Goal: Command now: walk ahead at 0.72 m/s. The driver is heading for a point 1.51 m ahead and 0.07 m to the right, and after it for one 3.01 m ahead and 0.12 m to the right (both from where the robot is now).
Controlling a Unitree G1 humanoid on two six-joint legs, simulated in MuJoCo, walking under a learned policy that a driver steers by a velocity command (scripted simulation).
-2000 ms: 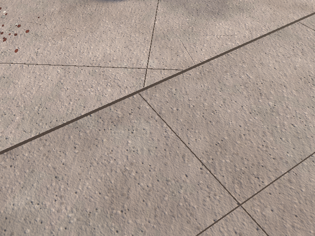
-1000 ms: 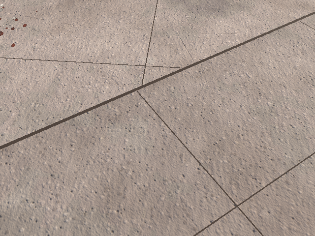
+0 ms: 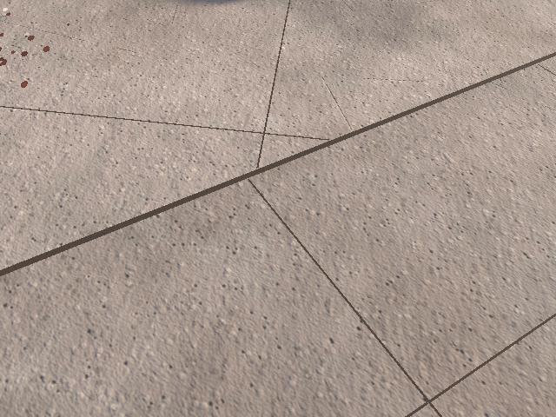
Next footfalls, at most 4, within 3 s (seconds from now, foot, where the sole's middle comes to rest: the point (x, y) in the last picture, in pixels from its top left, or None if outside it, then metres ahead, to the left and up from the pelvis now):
0.02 left None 0.03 0.13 -0.77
0.46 right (328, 413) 0.54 -0.11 -0.77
0.98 left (239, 251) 1.01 0.13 -0.77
1.50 right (303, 143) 1.51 -0.07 -0.77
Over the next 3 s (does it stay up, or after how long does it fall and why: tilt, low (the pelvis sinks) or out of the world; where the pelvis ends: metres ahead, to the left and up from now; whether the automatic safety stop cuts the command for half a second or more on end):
stays up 2.54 -0.23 -0.02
